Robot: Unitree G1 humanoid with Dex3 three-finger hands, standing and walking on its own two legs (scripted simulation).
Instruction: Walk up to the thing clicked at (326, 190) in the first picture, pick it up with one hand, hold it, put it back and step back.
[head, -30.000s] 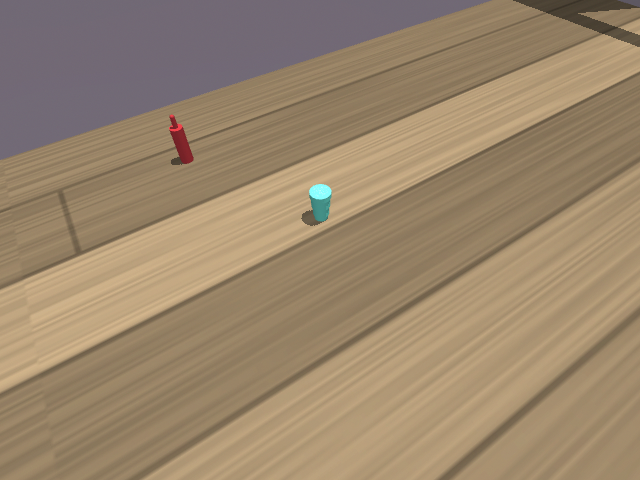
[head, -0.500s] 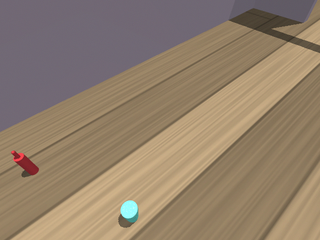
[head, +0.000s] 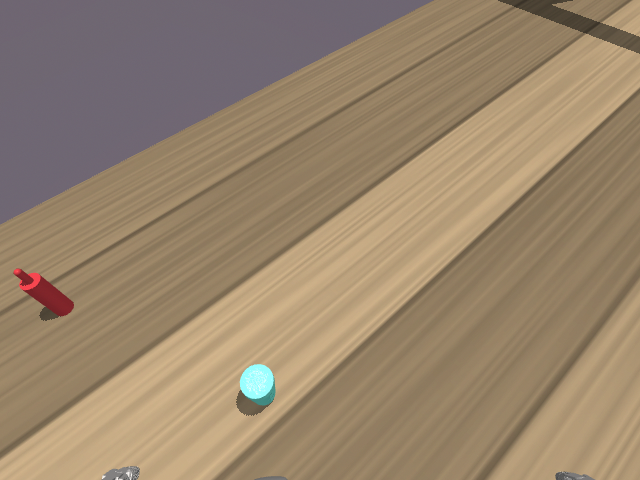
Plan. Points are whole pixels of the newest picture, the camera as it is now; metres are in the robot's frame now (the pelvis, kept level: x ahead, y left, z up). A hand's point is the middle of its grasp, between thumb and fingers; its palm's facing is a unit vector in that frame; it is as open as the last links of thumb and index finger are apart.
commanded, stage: step back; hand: left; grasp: from the side
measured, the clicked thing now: (261, 388) +0.40 +0.22 -0.70
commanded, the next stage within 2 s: none
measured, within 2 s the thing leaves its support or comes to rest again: neither
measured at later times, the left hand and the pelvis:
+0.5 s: hand out of the picture +0.05 +0.29 -0.17, palm faces -0.12 -0.92 -0.37, open 7.4 cm; pelvis -0.08 +0.03 -0.01, yaw -4 degrees
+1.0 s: hand out of the picture -0.07 +0.30 -0.16, palm faces -0.01 -0.93 -0.37, open 7.4 cm; pelvis -0.21 +0.04 -0.02, yaw +0 degrees
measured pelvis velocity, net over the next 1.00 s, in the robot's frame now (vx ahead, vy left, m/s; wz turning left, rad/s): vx -0.21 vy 0.04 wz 0.00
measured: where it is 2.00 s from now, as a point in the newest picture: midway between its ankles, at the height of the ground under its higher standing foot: outside the picture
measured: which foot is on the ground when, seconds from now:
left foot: down 0.00-0.58, up 0.60-0.90, down 0.92-1.00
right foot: down 0.00-0.18, up 0.20-0.54, down 0.56-0.94, up 0.96-1.00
